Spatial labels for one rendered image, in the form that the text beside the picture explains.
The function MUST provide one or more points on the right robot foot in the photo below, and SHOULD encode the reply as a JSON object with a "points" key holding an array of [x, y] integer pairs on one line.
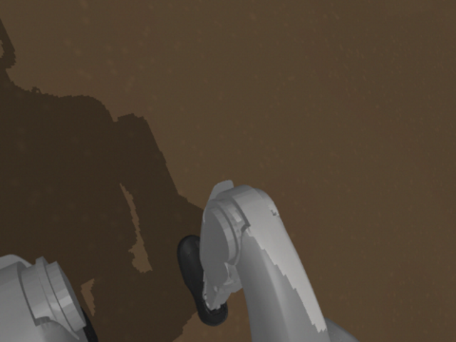
{"points": [[192, 272]]}

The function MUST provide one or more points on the right robot hand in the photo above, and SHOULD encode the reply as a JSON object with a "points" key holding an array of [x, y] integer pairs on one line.
{"points": [[337, 333]]}

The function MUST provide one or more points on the left robot foot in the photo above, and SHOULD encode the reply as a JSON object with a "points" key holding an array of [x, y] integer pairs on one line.
{"points": [[88, 329]]}

